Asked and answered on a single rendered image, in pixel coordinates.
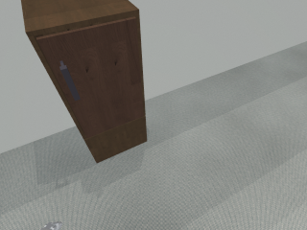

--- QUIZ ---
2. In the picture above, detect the cupboard door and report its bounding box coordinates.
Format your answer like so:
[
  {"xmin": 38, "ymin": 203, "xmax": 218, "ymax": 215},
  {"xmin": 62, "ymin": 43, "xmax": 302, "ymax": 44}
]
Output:
[{"xmin": 36, "ymin": 16, "xmax": 144, "ymax": 138}]

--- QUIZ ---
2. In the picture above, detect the handle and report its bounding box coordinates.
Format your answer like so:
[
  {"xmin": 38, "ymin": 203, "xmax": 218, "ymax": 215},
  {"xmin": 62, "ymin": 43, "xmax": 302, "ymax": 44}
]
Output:
[{"xmin": 59, "ymin": 60, "xmax": 81, "ymax": 101}]

